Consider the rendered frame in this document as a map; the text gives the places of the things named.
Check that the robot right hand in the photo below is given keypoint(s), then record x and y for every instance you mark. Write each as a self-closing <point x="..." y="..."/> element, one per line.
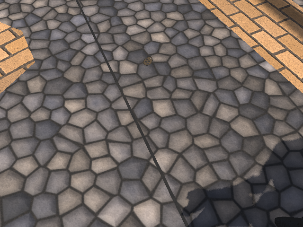
<point x="289" y="222"/>

